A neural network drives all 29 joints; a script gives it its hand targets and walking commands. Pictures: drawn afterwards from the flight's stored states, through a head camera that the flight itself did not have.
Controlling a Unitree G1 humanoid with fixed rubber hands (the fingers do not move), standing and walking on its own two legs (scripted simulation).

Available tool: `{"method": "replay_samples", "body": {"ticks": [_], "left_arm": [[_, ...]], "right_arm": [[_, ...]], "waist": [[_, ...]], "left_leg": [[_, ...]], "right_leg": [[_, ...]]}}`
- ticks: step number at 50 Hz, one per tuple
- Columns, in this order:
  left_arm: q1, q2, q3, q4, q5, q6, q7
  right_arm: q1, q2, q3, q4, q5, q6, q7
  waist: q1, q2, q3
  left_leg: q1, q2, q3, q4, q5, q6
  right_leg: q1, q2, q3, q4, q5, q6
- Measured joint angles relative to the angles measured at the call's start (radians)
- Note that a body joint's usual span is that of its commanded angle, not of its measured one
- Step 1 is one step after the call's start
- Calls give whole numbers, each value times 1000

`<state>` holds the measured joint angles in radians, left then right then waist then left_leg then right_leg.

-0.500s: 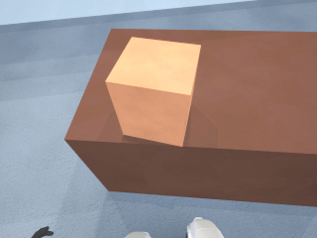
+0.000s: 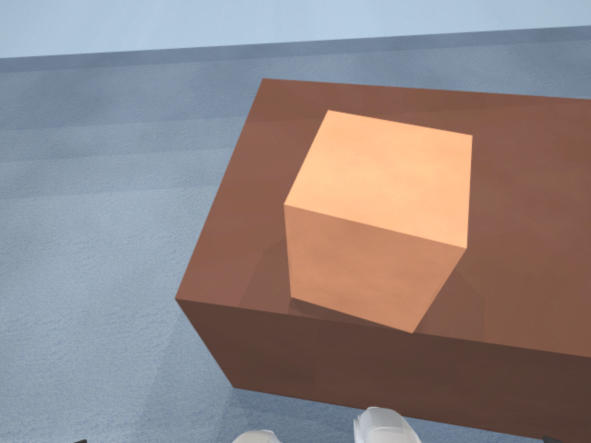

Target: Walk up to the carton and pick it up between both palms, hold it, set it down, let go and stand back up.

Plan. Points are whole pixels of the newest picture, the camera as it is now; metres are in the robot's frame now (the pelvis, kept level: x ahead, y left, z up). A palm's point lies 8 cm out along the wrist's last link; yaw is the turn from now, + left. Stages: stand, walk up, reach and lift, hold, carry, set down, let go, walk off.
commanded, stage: walk up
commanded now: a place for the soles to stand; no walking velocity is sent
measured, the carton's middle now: (371, 225) +0.41 -0.11 +0.02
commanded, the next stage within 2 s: none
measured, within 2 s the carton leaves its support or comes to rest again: neither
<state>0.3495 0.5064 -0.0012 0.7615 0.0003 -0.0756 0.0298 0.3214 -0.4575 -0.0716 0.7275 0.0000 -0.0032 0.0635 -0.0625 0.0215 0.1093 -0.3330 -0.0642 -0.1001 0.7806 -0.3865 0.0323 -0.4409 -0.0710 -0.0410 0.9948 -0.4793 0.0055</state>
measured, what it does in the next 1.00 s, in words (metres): steps on the spot: right foot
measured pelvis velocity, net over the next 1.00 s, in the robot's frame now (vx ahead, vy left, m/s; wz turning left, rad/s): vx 0.02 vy -0.01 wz -0.01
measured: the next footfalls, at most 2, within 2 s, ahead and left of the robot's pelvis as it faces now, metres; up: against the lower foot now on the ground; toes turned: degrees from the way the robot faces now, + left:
right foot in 0.10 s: +0.11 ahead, -0.15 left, +0.00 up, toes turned -4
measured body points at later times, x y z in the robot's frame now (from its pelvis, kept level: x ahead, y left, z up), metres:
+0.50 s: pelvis +0.02 +0.00 +0.00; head +0.04 -0.01 +0.45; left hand +0.10 +0.34 -0.09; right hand +0.11 -0.34 -0.10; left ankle +0.05 +0.13 -0.71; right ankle +0.07 -0.14 -0.71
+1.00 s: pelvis +0.02 -0.01 +0.00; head +0.04 -0.01 +0.45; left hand +0.10 +0.33 -0.09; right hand +0.11 -0.34 -0.09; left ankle +0.05 +0.13 -0.71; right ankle +0.07 -0.14 -0.71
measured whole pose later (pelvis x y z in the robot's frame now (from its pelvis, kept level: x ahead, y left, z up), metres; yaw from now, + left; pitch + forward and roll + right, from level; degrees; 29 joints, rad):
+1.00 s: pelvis +0.02 -0.01 +0.00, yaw -1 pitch -3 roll -1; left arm 0.34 0.49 0.00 0.76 0.00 -0.06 0.01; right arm 0.29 -0.46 -0.07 0.73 0.00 -0.01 0.03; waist -0.01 0.03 0.10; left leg -0.34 -0.01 -0.09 0.79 -0.39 -0.01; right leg -0.36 -0.05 -0.04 0.76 -0.33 0.02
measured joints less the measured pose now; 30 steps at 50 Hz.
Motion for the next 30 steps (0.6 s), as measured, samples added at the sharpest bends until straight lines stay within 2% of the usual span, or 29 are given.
{"method": "replay_samples", "body": {"ticks": [3,5,6,9,11,13,14,15,16,18,21,24,26,30], "left_arm": [[1,0,0,0,0,0,0],[0,-1,0,0,0,-3,2],[0,-6,0,0,0,-4,2],[0,-15,0,0,0,-4,2],[0,-15,0,0,0,-4,2],[0,-15,0,0,0,-4,1],[0,-15,0,0,0,-4,-1],[-1,-15,0,0,0,-3,-3],[-1,-17,0,0,0,2,-3],[-1,-18,0,0,0,11,-3],[-1,-18,0,0,0,12,-8],[-1,-19,0,1,0,12,-12],[-2,-19,0,1,0,12,-13],[-6,-19,0,1,0,12,-15]], "right_arm": [[0,0,0,0,0,-2,-11],[-1,0,0,1,0,-2,-18],[-2,1,0,1,0,-2,-20],[-6,1,0,1,0,-1,-29],[-12,1,0,0,0,-1,-31],[-15,0,0,-1,0,-2,-31],[-15,1,0,0,0,-2,-31],[-15,1,0,0,0,-2,-32],[-15,2,0,0,0,-2,-32],[-15,2,0,0,0,-3,-32],[-19,2,0,0,0,-3,-32],[-24,2,0,0,0,-3,-32],[-30,2,0,0,0,-3,-32],[-30,2,0,0,0,-3,-32]], "waist": [[6,-1,-1],[15,2,0],[24,11,2],[41,18,1],[47,18,1],[48,20,0],[48,20,0],[48,17,1],[48,15,0],[48,14,-6],[49,8,-7],[51,5,-7],[52,6,-9],[51,6,-9]], "left_leg": [[0,-10,5,2,-14,0],[-8,-14,8,39,-35,-2],[-18,-9,8,77,-36,-3],[-46,-8,8,196,-164,-3],[-52,9,7,202,-188,-3],[-32,33,6,107,-144,-3],[-14,41,7,38,-79,-7],[-10,41,9,21,-8,-18],[-10,41,11,23,10,-27],[-10,45,11,21,1,-27],[-14,48,12,15,-5,-30],[-14,48,12,22,-7,-43],[-13,48,12,21,-17,-32],[-11,49,12,13,1,-33]], "right_leg": [[9,0,1,-112,32,0],[41,4,0,-232,173,-1],[43,10,-1,-222,185,1],[66,10,-1,-214,144,1],[68,9,-1,-214,136,1],[67,10,-2,-214,135,1],[67,10,-2,-211,135,3],[67,8,0,-207,135,3],[67,8,0,-205,135,3],[67,15,0,-195,61,3],[72,15,1,-207,52,3],[80,15,0,-239,170,6],[80,16,1,-238,157,10],[80,16,1,-238,146,10]]}}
